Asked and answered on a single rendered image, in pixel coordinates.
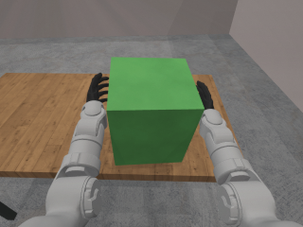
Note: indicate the right robot forearm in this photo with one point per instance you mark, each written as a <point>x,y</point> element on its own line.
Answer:
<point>224,152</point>

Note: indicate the robot right upper arm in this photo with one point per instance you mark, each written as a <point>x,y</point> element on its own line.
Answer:
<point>249,204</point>

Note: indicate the carton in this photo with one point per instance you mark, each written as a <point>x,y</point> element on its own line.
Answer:
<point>153,109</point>

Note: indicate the robot left upper arm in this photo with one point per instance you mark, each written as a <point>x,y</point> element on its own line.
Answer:
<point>71,202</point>

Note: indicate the table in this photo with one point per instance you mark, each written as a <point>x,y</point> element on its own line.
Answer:
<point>38,116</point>

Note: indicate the right robot hand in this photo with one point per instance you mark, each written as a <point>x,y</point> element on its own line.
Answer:
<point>205,95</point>

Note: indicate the left robot hand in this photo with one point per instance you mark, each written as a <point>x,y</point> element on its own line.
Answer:
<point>93,91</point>

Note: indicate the left robot forearm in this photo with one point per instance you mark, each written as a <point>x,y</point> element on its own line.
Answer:
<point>86,144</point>

